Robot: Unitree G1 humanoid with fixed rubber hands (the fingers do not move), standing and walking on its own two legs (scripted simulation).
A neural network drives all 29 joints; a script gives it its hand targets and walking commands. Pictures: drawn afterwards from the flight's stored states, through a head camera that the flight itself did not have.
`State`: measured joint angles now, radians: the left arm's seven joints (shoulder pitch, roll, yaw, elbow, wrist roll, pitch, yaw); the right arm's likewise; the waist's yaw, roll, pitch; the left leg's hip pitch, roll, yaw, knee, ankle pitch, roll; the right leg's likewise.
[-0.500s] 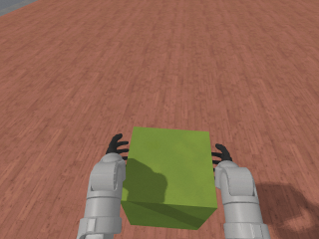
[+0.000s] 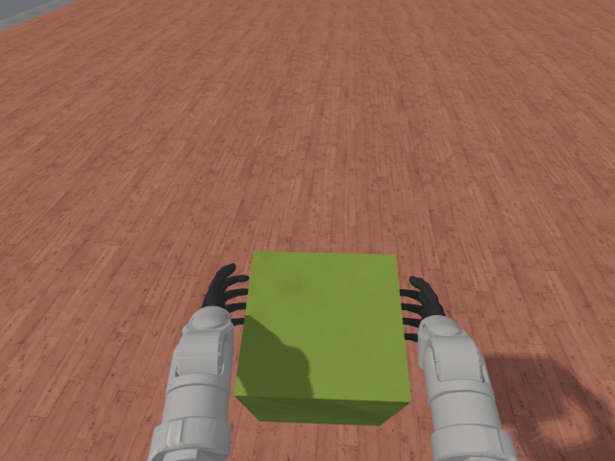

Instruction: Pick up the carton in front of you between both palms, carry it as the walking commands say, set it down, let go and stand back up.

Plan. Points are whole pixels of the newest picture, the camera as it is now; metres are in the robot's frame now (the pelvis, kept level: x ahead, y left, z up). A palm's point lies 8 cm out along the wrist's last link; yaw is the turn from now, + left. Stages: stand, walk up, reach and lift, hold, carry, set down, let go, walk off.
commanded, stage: carry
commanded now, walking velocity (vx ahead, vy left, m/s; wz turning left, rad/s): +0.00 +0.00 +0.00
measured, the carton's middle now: (321, 345) +0.32 +0.01 -0.06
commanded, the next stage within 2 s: hold in 0.88 s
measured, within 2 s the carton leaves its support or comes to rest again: neither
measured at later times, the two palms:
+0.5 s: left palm (205, 331) +0.28 +0.16 +0.04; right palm (426, 341) +0.28 -0.13 +0.03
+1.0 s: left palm (191, 342) +0.26 +0.18 +0.04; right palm (419, 342) +0.27 -0.12 +0.04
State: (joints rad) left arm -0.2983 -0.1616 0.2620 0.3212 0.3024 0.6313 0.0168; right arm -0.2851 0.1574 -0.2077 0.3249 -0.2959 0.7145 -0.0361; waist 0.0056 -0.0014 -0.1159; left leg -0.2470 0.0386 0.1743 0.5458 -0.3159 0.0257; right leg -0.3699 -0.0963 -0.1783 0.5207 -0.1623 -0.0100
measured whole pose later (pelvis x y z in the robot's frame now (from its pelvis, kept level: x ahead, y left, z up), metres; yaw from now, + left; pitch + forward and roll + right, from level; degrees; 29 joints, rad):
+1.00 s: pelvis -0.02 +0.01 +0.01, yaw +6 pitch -5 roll +0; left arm -0.27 -0.15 0.21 0.28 0.30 0.66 0.01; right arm -0.22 0.14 -0.18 0.21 -0.27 0.74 0.00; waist -0.03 0.01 0.02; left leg -0.14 -0.02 0.08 0.46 -0.24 0.05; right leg -0.22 -0.03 0.01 0.42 -0.12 0.01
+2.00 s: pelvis -0.04 -0.03 -0.07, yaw +13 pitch +29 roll +0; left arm -0.58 -0.20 0.39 0.50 0.27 0.17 0.10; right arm -0.54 0.11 -0.39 0.51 -0.26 0.20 -0.06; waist -0.02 0.04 -0.04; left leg -1.15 -0.08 -0.07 0.99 -0.35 -0.01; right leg -1.19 0.05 0.07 0.96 -0.27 0.01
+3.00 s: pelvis -0.08 -0.04 -0.32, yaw +16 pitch +47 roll +2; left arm -1.10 -0.02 0.35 0.81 0.13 0.16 0.22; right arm -1.02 -0.11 -0.39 0.76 -0.13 0.24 -0.07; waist -0.09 0.08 -0.05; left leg -2.18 -0.19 -0.05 1.91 -0.54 -0.06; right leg -2.22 0.09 0.06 1.88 -0.46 0.04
